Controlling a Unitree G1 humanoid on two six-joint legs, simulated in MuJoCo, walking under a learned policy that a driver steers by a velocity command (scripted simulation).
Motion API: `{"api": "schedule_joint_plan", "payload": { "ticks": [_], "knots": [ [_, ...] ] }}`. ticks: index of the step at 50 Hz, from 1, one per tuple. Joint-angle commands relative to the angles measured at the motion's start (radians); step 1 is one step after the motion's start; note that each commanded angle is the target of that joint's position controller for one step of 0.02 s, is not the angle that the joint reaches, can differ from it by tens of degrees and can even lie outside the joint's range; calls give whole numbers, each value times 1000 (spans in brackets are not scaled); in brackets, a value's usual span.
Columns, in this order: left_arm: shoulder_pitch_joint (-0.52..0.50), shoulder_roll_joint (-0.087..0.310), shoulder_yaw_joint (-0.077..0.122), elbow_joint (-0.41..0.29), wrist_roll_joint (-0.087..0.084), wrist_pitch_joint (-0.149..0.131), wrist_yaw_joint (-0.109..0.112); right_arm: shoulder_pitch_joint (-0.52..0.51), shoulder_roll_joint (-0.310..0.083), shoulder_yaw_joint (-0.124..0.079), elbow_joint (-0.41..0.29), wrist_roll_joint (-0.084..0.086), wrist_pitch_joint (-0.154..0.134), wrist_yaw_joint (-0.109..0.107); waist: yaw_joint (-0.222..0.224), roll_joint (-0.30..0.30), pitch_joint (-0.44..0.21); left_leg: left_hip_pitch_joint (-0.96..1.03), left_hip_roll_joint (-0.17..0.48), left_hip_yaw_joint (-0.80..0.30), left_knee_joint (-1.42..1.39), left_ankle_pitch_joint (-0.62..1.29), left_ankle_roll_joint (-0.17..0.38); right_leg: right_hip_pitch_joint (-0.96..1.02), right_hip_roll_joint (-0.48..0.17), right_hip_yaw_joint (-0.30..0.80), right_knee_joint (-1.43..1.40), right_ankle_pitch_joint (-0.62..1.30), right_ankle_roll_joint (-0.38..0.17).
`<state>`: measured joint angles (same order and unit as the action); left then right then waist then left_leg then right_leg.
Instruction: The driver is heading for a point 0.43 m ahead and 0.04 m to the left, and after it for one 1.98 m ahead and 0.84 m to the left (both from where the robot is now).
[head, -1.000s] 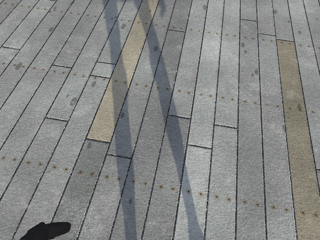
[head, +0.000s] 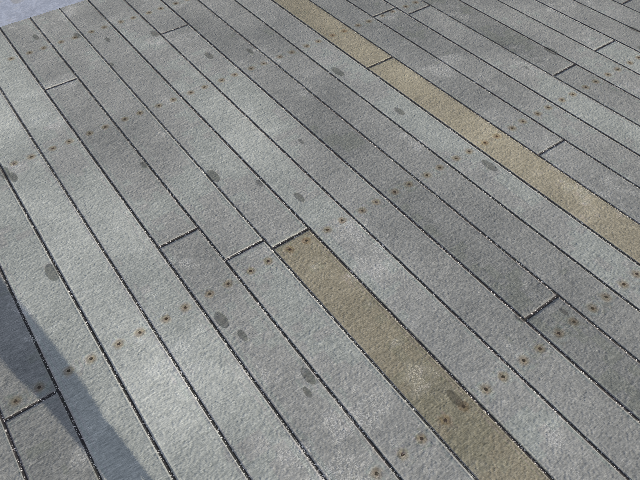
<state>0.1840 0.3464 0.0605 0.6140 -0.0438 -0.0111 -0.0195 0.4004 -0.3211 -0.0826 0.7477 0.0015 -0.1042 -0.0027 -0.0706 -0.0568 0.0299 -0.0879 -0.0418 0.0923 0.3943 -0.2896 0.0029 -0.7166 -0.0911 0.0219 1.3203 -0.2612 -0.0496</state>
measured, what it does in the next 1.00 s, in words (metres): walks ahead, turning left: right foot, then left foot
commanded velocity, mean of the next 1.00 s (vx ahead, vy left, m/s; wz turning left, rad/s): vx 0.45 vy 0.00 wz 0.22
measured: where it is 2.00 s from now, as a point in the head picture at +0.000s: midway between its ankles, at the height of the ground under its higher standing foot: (347, 430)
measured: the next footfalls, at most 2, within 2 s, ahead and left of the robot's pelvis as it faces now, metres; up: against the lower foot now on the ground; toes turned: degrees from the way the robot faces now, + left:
right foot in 0.24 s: +0.41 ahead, -0.12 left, +0.00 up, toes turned -15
left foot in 0.70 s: +0.67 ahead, +0.06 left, +0.00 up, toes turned +4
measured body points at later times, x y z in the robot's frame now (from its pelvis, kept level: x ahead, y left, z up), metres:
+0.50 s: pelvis +0.38 -0.04 +0.01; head +0.42 -0.05 +0.46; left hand +0.51 +0.21 -0.11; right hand +0.47 -0.34 -0.10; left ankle +0.48 +0.12 -0.65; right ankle +0.37 -0.11 -0.73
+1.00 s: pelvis +0.56 -0.03 +0.00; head +0.61 +0.00 +0.45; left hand +0.69 +0.28 -0.10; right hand +0.78 -0.28 -0.08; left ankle +0.63 +0.05 -0.73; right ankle +0.68 -0.19 -0.68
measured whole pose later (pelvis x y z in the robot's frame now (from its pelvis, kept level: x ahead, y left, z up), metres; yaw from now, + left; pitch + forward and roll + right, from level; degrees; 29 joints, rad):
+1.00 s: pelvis +0.56 -0.03 +0.00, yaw +18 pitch +3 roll -2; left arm -0.01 0.28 0.05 0.71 0.00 0.00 0.02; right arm 0.22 -0.32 -0.09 0.58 0.02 0.04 -0.04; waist -0.03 0.00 0.08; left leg -0.40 -0.14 -0.20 0.46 -0.08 0.07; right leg -0.55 0.05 0.19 0.86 -0.33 0.07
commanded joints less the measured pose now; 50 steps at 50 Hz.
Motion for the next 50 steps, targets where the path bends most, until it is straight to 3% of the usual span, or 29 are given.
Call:
{"api": "schedule_joint_plan", "payload": {
  "ticks": [1, 5, 6, 9, 10, 11, 12, 13, 14, 15, 16, 17, 18, 19, 20, 23, 27, 31, 34, 35, 36, 37, 38, 39, 40, 42, 44, 46, 50],
  "knots": [
    [-30, -22, -20, -91, 5, -9, -15, -125, -66, -1, -59, -7, -23, 0, 68, 100, 84, -24, 280, -166, -235, 217, 124, -154, -77, 78, -67, 131, 15],
    [-187, -6, -20, -115, 12, -30, -43, -51, -100, 0, -12, -13, -21, -9, 3, 26, 140, 31, 220, 34, -270, 400, 53, -102, -14, -60, -356, 329, -10],
    [-229, -25, -27, -136, 8, -38, -55, -26, -134, -5, 1, -11, -19, -12, -1, 44, 148, 51, 237, 51, -264, 503, 34, -65, -3, -89, -441, 344, -28],
    [-219, 13, -8, -141, 7, -47, -72, 21, -211, -15, 20, -9, -1, -32, 48, 138, 72, 128, 260, 113, -111, 1255, 10, 166, 134, -205, -540, 269, -80],
    [-149, 29, 5, -135, 10, -46, -68, 33, -233, -17, 34, -2, 9, -36, 113, 177, 30, 145, 297, 96, -8, 1416, 34, 270, 167, -191, -559, 200, -109],
    [24, 78, 35, -94, 6, -38, -55, 8, -241, -14, 38, -4, 16, -34, 218, 200, -59, 125, 324, 72, 164, 1488, 64, 461, 180, -151, -573, 158, -149],
    [255, 144, 76, -32, 7, -26, -34, -80, -215, 1, 17, 6, 14, -32, 376, 146, -150, -7, 258, 101, 477, 1513, 60, 786, 169, -94, -759, 355, -196],
    [306, 180, 58, 28, 33, -23, -9, -14, -88, 32, -18, -12, -2, -22, 256, -128, -186, -355, 113, 58, 913, 86, 37, 1101, -46, 210, -719, 584, -208],
    [285, 191, 50, -32, 84, -42, -7, 202, -48, 64, 3, 41, -30, -2, 169, -200, -537, -538, -34, -261, 1235, -380, 42, 1354, -337, 725, -740, 506, -438],
    [277, 119, 44, -8, 91, -51, -16, 16, -165, 29, 3, 77, -33, -1, 252, 56, -486, -528, 5, -316, 1199, -256, 39, 1154, -297, 629, -898, 496, -362],
    [212, 115, 38, 12, 70, -71, -19, -61, -136, 30, -47, 85, -25, -8, 183, 69, -282, -557, 58, -275, 1076, -205, 35, 973, -271, 475, -931, 507, -315],
    [105, 87, 28, 23, 53, -82, -21, -93, -106, 35, -32, 65, -13, -20, 122, 152, -124, -546, 115, -236, 992, -151, 13, 761, -230, 359, -958, 551, -261],
    [52, 41, 17, 21, 64, -92, -22, -64, -109, 25, -8, 47, 10, -23, 80, 115, -59, -471, 139, -222, 958, -110, 0, 604, -205, 251, -991, 641, -240],
    [32, 22, 13, 29, 73, -100, -25, 7, -95, 22, 18, 42, 39, -19, 41, 50, -56, -371, 163, -225, 933, -83, -21, 498, -190, 173, -1022, 688, -224],
    [4, -2, 10, 38, 67, -108, -26, 35, -75, 20, 34, 39, 59, -17, 23, 30, -49, -343, 175, -215, 876, -66, -37, 449, -165, 101, -1052, 691, -208],
    [-66, 13, 14, 60, 69, -112, 1, -33, -30, 22, -2, 29, 79, -19, 4, -7, -13, -420, 171, -162, 743, 62, -73, 412, -125, -75, -1102, 741, -174],
    [-68, 42, 21, 68, 62, -77, 50, -146, -6, 30, -45, 10, 67, 15, 63, 5, -53, -401, 148, -77, 403, 383, -63, 516, -71, -218, -1063, 653, -138],
    [-60, 78, 35, 82, 32, -32, 60, -177, -52, 8, -94, 10, 84, 62, 73, -16, -63, -435, 135, -46, 283, 326, -12, 678, -157, -216, -963, 652, -114],
    [-111, 84, 43, 62, 8, -5, 70, -38, -117, -30, -86, 8, 93, 69, -7, -21, -98, -288, 45, 17, 241, 185, 62, 666, -153, -236, -699, 815, -57],
    [-116, 66, 37, 56, 6, 0, 67, 86, -154, -54, -58, 5, 88, 54, -71, 48, -143, -116, 3, -11, 145, 279, 109, 587, -101, -239, -482, 716, -13],
    [-60, 2, 18, 41, 43, -4, 53, 52, -247, -74, -75, 4, 83, 28, -6, 312, -110, -1, 139, -271, 115, 836, 179, 375, 39, -232, -219, 35, 65],
    [54, -27, 5, 16, 66, -6, 38, -16, -295, -73, -138, -38, 68, 27, 97, 435, -269, 230, 343, -811, 24, 753, 434, 51, 254, -63, 107, -447, 120],
    [24, 60, 13, 33, 53, -17, 23, -62, -244, -65, -187, -29, 60, 41, 39, 239, -373, 244, 364, -863, -65, 493, 414, 39, 199, 132, 145, -387, 90],
    [-58, 73, 18, 16, 37, -20, 20, -103, -205, -56, -197, -9, 58, 40, 40, 152, -285, 164, 327, -772, -83, 331, 361, 22, 172, 132, 97, -302, 66],
    [-109, 50, 17, 24, 56, -14, 31, -138, -152, -43, -196, 21, 68, 31, 58, 16, -183, 54, 267, -674, -105, 181, 279, 20, 134, 122, 4, -231, 57],
    [-125, 58, 21, 19, 55, 0, 38, -194, -128, -38, -223, 19, 87, 3, 95, 101, -133, -105, 205, -598, -107, 207, 248, 115, 110, 135, -160, -174, 65],
    [-122, 23, 17, 43, 49, 0, 36, -204, -136, -45, -238, 8, 106, -15, 96, 112, -146, -121, 142, -526, -84, 282, 211, 169, 144, 109, -313, -136, 88],
    [-136, 7, 14, 52, 47, 1, 39, -172, -162, -56, -238, 11, 118, -32, 77, 113, -177, -93, 147, -543, -59, 351, 210, 174, 164, 119, -397, -112, 115],
    [-148, 16, 20, 65, 39, 6, 43, -205, -166, -61, -258, 15, 145, -49, 62, 181, -166, -141, 115, -578, -60, 148, 173, 209, 177, 136, -506, -22, 131]
  ]
}}
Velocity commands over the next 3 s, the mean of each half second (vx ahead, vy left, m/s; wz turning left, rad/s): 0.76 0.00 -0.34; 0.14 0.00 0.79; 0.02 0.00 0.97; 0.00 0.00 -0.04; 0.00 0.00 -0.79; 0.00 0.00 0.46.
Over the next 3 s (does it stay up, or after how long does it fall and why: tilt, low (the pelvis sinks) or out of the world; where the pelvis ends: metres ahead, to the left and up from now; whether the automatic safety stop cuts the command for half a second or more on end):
stays up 0.70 -0.06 0.00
